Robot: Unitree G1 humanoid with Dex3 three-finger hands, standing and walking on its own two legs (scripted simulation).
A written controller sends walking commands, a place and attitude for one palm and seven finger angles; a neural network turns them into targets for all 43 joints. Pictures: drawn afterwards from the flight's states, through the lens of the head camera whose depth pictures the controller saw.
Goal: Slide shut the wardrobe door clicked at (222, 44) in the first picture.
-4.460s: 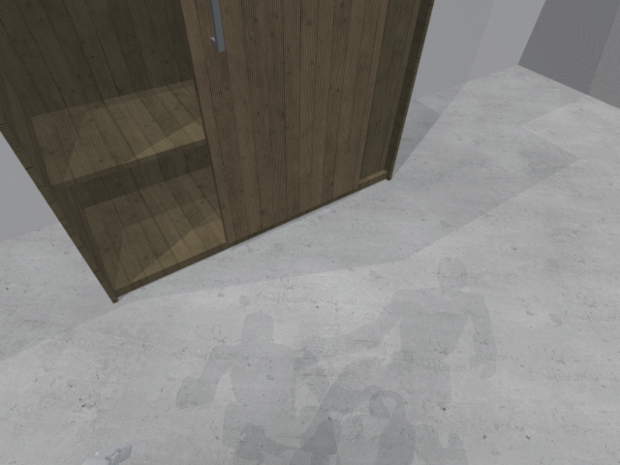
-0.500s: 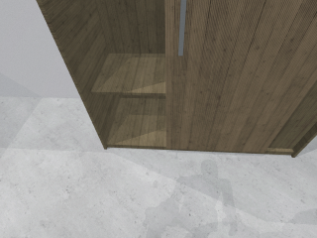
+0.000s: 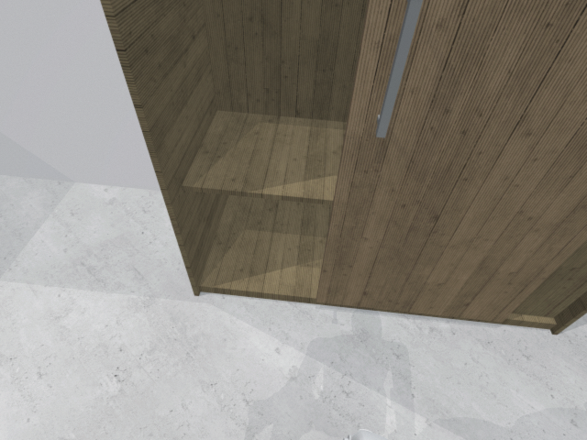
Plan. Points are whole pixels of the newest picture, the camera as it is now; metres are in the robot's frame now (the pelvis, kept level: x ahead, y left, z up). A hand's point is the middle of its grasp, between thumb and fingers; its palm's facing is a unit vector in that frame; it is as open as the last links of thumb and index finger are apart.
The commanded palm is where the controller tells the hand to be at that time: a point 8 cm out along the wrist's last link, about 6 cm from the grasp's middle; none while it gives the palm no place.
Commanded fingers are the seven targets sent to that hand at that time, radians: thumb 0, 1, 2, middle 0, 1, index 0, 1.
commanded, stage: take the last steps up to it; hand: right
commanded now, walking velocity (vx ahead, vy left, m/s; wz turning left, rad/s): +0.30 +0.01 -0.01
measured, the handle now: (394, 71) +0.70 -0.12 +0.19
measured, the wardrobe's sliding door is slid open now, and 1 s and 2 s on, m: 0.46 0.46 0.46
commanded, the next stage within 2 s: come to a stop and stand still in 0.38 s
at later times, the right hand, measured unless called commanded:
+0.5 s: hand (439, 425) +0.21 -0.23 -0.18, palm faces +0.04 +0.99 -0.16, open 7.4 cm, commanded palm none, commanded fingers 0.00 -0.90 -0.90 0.20 0.30 0.20 0.30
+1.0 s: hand (425, 383) +0.27 -0.22 -0.17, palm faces +0.05 +0.97 -0.23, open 7.3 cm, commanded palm none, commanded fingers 0.00 -0.90 -0.90 0.20 0.30 0.20 0.30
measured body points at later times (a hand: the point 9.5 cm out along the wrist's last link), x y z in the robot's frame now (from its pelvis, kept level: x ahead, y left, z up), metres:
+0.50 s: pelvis +0.17 -0.05 +0.00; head +0.19 -0.08 +0.45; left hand +0.20 +0.18 -0.14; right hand +0.21 -0.28 -0.16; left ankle +0.20 +0.10 -0.67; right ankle +0.18 -0.12 -0.74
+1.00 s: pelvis +0.19 -0.04 -0.01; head +0.23 -0.03 +0.44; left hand +0.23 +0.20 -0.17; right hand +0.27 -0.27 -0.15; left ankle +0.27 +0.09 -0.74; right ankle +0.15 -0.16 -0.71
